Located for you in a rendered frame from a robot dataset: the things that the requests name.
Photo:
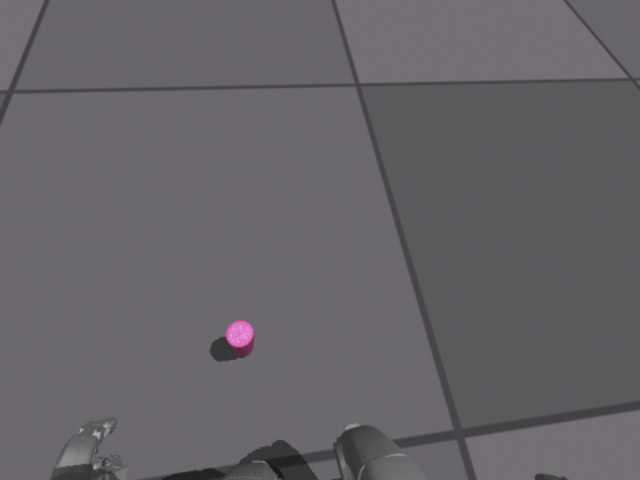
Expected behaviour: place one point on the left robot hand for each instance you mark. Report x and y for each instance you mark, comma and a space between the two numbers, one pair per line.
78, 455

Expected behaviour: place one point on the cup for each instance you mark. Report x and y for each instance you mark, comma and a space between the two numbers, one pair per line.
240, 336

